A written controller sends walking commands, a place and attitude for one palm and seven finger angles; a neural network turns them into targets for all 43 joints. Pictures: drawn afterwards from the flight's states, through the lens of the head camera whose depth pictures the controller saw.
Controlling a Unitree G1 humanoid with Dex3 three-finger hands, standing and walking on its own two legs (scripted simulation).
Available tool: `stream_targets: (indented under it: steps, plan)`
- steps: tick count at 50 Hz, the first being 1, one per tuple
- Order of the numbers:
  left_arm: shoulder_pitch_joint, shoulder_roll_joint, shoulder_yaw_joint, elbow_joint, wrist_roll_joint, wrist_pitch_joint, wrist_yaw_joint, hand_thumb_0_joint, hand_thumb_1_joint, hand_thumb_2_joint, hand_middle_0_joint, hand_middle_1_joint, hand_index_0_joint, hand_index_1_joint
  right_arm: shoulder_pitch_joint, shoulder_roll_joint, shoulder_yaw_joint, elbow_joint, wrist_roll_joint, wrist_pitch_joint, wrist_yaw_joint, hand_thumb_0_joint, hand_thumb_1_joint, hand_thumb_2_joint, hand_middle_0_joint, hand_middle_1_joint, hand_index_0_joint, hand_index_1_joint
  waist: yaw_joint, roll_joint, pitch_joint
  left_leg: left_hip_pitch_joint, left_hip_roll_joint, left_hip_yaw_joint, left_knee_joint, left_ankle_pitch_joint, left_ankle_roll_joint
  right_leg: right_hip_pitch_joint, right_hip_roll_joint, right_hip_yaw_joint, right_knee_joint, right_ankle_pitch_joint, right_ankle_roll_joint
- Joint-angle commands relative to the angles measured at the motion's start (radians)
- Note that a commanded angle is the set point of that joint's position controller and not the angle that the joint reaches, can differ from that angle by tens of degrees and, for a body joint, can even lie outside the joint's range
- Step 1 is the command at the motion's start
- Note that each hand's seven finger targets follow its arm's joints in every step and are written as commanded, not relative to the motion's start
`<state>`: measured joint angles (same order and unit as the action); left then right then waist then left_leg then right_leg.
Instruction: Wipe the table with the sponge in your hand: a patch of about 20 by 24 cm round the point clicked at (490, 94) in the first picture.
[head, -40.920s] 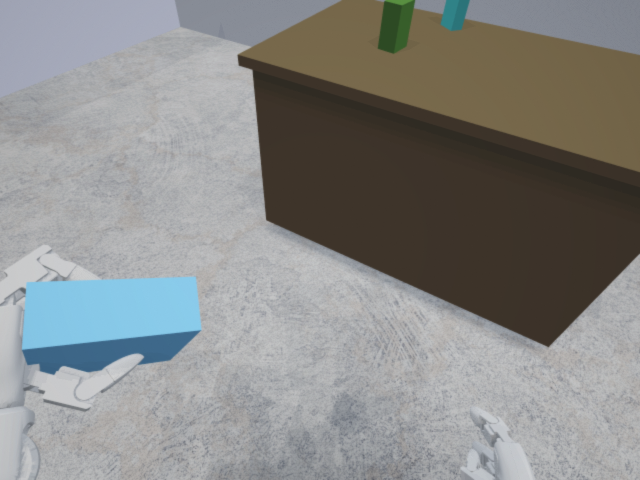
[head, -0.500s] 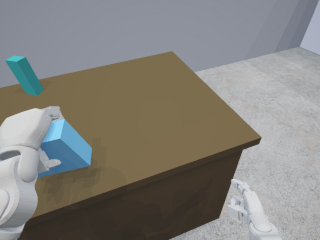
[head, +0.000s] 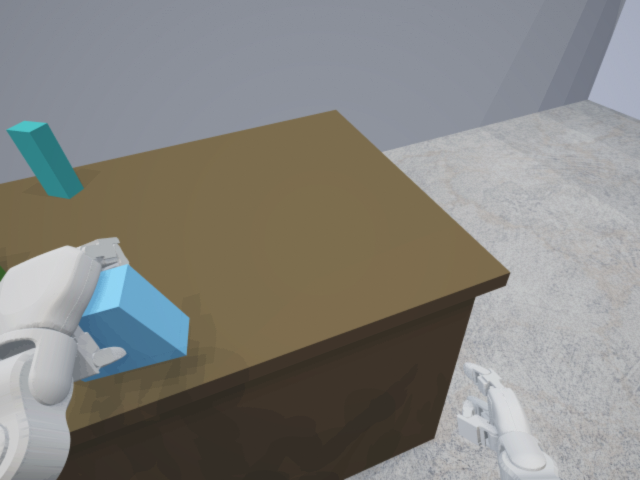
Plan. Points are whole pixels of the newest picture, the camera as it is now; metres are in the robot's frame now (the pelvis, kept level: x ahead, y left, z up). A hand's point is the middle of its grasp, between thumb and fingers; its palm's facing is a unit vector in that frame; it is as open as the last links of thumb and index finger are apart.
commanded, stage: bring the sponge back beside the body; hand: left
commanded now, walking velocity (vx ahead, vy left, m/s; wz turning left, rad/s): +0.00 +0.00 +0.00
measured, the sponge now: (116, 335) +0.21 +0.29 +0.12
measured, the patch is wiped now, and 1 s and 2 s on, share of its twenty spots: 1.00 1.00 1.00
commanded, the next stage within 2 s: step back with the hand held close in 0.34 s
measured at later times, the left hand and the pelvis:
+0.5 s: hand (115, 317) +0.20 +0.26 +0.17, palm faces +0.27 -0.31 -0.91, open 9.5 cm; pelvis -0.01 -0.01 +0.00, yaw +1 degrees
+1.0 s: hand (91, 320) +0.18 +0.26 +0.19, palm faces +0.43 -0.81 -0.41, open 9.5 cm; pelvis -0.04 +0.01 -0.02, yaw +2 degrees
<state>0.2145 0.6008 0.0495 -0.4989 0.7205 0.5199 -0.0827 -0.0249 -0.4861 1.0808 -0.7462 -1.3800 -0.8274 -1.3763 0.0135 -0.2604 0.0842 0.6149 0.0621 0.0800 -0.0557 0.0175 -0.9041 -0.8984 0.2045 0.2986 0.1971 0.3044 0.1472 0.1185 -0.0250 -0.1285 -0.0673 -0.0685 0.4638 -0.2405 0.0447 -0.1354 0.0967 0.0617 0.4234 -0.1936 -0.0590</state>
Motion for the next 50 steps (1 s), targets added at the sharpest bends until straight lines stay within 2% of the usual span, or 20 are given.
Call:
stream_targets:
  steps: [1,4,13,20,22,23,24,25,26,27,28,29,31,34,36,39,43,44,48,50]
  plan:
    - [-0.221,0.234,0.17,-0.172,0.035,-0.018,0.058,0.0,0.1,1.3,-1.2,-1.6,-1.2,-1.6,-0.251,-0.09,-0.043,-0.189,-0.002,-0.068,-0.012,0.0,-0.9,-0.9,0.2,0.3,0.2,0.3,-0.004,-0.048,-0.116,-0.027,0.041,-0.054,-0.071,0.13,0.001,0.034,-0.053,0.081,-0.083,0.001,-0.029]
    - [-0.27,0.251,0.172,-0.216,0.048,-0.021,0.063,0.0,0.1,1.3,-1.2,-1.6,-1.2,-1.6,-0.273,-0.09,-0.041,-0.196,0.0,-0.076,-0.018,0.0,-0.9,-0.9,0.2,0.3,0.2,0.3,-0.004,0.005,-0.123,-0.013,0.038,-0.058,-0.075,0.125,0.003,0.032,-0.045,0.109,-0.085,-0.006,-0.037]
    - [-0.229,0.226,0.156,-0.147,0.037,-0.021,0.064,0.0,0.1,1.3,-1.2,-1.6,-1.2,-1.6,-0.251,-0.09,-0.046,-0.185,-0.005,-0.072,-0.023,0.0,-0.9,-0.9,0.2,0.3,0.2,0.3,-0.005,-0.045,-0.09,-0.032,0.036,-0.047,-0.069,0.101,0.003,0.021,-0.058,0.095,-0.098,-0.038,-0.025]
    - [-0.237,0.25,0.183,-0.19,0.04,-0.027,0.07,0.0,0.1,1.3,-1.2,-1.6,-1.2,-1.6,-0.255,-0.09,-0.046,-0.195,-0.007,-0.084,-0.021,0.0,-0.9,-0.9,0.2,0.3,0.2,0.3,0.002,-0.032,-0.138,-0.031,0.029,-0.043,-0.052,0.127,0.003,0.048,-0.058,0.109,-0.083,-0.01,-0.03]
    - [-0.204,0.234,0.173,-0.169,0.039,-0.026,0.069,0.0,0.1,1.3,-1.2,-1.6,-1.2,-1.6,-0.247,-0.092,-0.048,-0.186,-0.009,-0.079,-0.021,0.0,-0.9,-0.9,0.2,0.3,0.2,0.3,-0.001,-0.048,-0.12,-0.028,0.031,-0.039,-0.051,0.13,0.002,0.036,-0.058,0.103,-0.088,-0.006,-0.025]
    - [-0.173,0.107,0.066,-0.044,0.043,-0.011,0.062,0.0,0.1,1.3,-1.2,-1.6,-1.2,-1.6,-0.24,-0.089,-0.043,-0.18,-0.006,-0.076,-0.023,0.0,-0.9,-0.9,0.2,0.3,0.2,0.3,-0.023,-0.074,-0.037,-0.05,0.031,-0.025,-0.054,0.103,0.0,-0.019,-0.056,0.08,-0.101,-0.035,-0.02]
    - [-0.458,0.012,0.308,-0.282,-0.741,-0.291,0.126,0.0,0.1,1.3,-1.2,-1.6,-1.2,-1.6,-0.037,-0.051,-0.044,-0.388,0.006,-0.091,-0.004,0.0,-0.9,-0.9,0.2,0.3,0.2,0.3,-0.15,-0.199,0.212,-0.061,0.035,-0.08,0.003,-0.092,0.013,-0.246,-0.094,0.169,-0.217,-0.108,0.002]
    - [-0.167,0.104,0.363,-0.069,-0.746,-0.388,0.144,0.0,0.1,1.3,-1.2,-1.6,-1.2,-1.6,0.021,-0.08,-0.038,-0.277,-0.026,-0.1,-0.011,0.0,-0.9,-0.9,0.2,0.3,0.2,0.3,-0.106,-0.287,0.046,-0.027,0.037,-0.081,0.07,-0.093,0.026,-0.257,-0.138,0.167,-0.21,-0.144,-0.016]
    - [-0.075,0.038,0.31,-0.066,-0.752,-0.422,0.146,0.0,0.1,1.3,-1.2,-1.6,-1.2,-1.6,0.015,-0.065,-0.045,-0.271,-0.025,-0.092,-0.003,0.0,-0.9,-0.9,0.2,0.3,0.2,0.3,-0.115,-0.29,0.031,-0.032,0.029,-0.074,0.091,-0.09,0.019,-0.267,-0.155,0.157,-0.193,-0.158,-0.022]
    - [-0.079,0.087,0.4,-0.203,-0.78,-0.469,0.167,0.0,0.1,1.3,-1.2,-1.6,-1.2,-1.6,0.064,-0.076,-0.067,-0.272,-0.019,-0.079,-0.005,0.0,-0.9,-0.9,0.2,0.3,0.2,0.3,-0.115,-0.301,-0.024,-0.023,0.051,-0.079,0.142,-0.074,0.013,-0.248,-0.214,0.173,-0.198,-0.126,-0.021]
    - [-0.065,0.099,0.425,-0.315,-0.793,-0.52,0.179,0.0,0.1,1.3,-1.2,-1.6,-1.2,-1.6,0.074,-0.073,-0.065,-0.263,-0.024,-0.08,-0.009,0.0,-0.9,-0.9,0.2,0.3,0.2,0.3,-0.126,-0.238,-0.101,-0.016,0.063,-0.062,0.168,-0.037,0.009,-0.216,-0.262,0.177,-0.165,-0.034,-0.035]
    - [-0.072,0.16,0.484,-0.422,-0.801,-0.571,0.198,0.0,0.1,1.3,-1.2,-1.6,-1.2,-1.6,0.077,-0.085,-0.068,-0.262,-0.03,-0.085,-0.011,0.0,-0.9,-0.9,0.2,0.3,0.2,0.3,-0.128,-0.098,-0.147,0.001,0.077,-0.064,0.148,-0.01,0.006,-0.202,-0.284,0.189,-0.115,0.035,-0.046]
    - [0.067,0.124,0.514,-0.486,-0.818,-0.631,0.222,0.0,0.1,1.3,-1.2,-1.6,-1.2,-1.6,0.078,-0.09,-0.074,-0.254,-0.039,-0.089,-0.015,0.0,-0.9,-0.9,0.2,0.3,0.2,0.3,-0.128,0.076,-0.202,-0.06,0.133,-0.112,0.07,0.078,0.011,-0.124,-0.258,0.12,0.006,0.162,-0.035]
    - [0.139,0.122,0.568,-0.501,-0.818,-0.671,0.242,0.0,0.1,1.3,-1.2,-1.6,-1.2,-1.6,0.107,-0.096,-0.089,-0.238,-0.041,-0.094,-0.012,0.0,-0.9,-0.9,0.2,0.3,0.2,0.3,-0.136,0.096,-0.223,-0.156,0.17,-0.157,0.072,0.228,0.011,-0.06,-0.234,0.091,0.091,0.295,-0.011]
    - [0.159,0.078,0.551,-0.409,-0.816,-0.675,0.245,0.0,0.1,1.3,-1.2,-1.6,-1.2,-1.6,0.124,-0.087,-0.1,-0.212,-0.039,-0.093,-0.013,0.0,-0.9,-0.9,0.2,0.3,0.2,0.3,-0.147,-0.012,-0.216,-0.184,0.185,-0.161,0.095,0.265,0.005,-0.067,-0.224,0.072,0.097,0.301,0.002]
    - [0.152,0.037,0.525,-0.282,-0.818,-0.674,0.242,0.0,0.1,1.3,-1.2,-1.6,-1.2,-1.6,0.133,-0.094,-0.118,-0.193,-0.027,-0.096,-0.018,0.0,-0.9,-0.9,0.2,0.3,0.2,0.3,-0.167,-0.108,-0.211,-0.172,0.173,-0.143,0.134,0.239,-0.007,-0.107,-0.244,0.079,0.087,0.342,0.002]
    - [0.146,0.031,0.511,-0.214,-0.817,-0.673,0.235,0.0,0.1,1.3,-1.2,-1.6,-1.2,-1.6,0.133,-0.101,-0.131,-0.198,-0.017,-0.097,-0.018,0.0,-0.9,-0.9,0.2,0.3,0.2,0.3,-0.165,-0.167,-0.148,-0.227,0.161,-0.126,0.145,0.056,-0.005,-0.171,-0.247,0.086,0.039,0.201,0.006]
    - [0.144,0.03,0.501,-0.234,-0.815,-0.679,0.235,0.0,0.1,1.3,-1.2,-1.6,-1.2,-1.6,0.117,-0.106,-0.129,-0.205,-0.017,-0.099,-0.02,0.0,-0.9,-0.9,0.2,0.3,0.2,0.3,-0.165,-0.124,-0.131,-0.235,0.163,-0.134,0.124,0.019,0.001,-0.19,-0.248,0.09,0.041,0.155,0.0]
    - [0.166,0.041,0.499,-0.358,-0.8,-0.704,0.241,0.0,0.1,1.3,-1.2,-1.6,-1.2,-1.6,0.098,-0.105,-0.115,-0.222,-0.03,-0.114,-0.015,0.0,-0.9,-0.9,0.2,0.3,0.2,0.3,-0.155,-0.096,-0.088,-0.35,0.164,-0.162,0.049,-0.202,0.024,-0.197,-0.204,0.089,0.029,-0.05,0.007]
    - [0.139,0.061,0.518,-0.455,-0.782,-0.724,0.248,0.0,0.1,1.3,-1.2,-1.6,-1.2,-1.6,0.095,-0.108,-0.112,-0.22,-0.041,-0.123,-0.013,0.0,-0.9,-0.9,0.2,0.3,0.2,0.3,-0.152,-0.015,-0.104,-0.404,0.191,-0.206,-0.036,-0.265,0.042,-0.146,-0.159,0.055,0.107,-0.054,0.019]
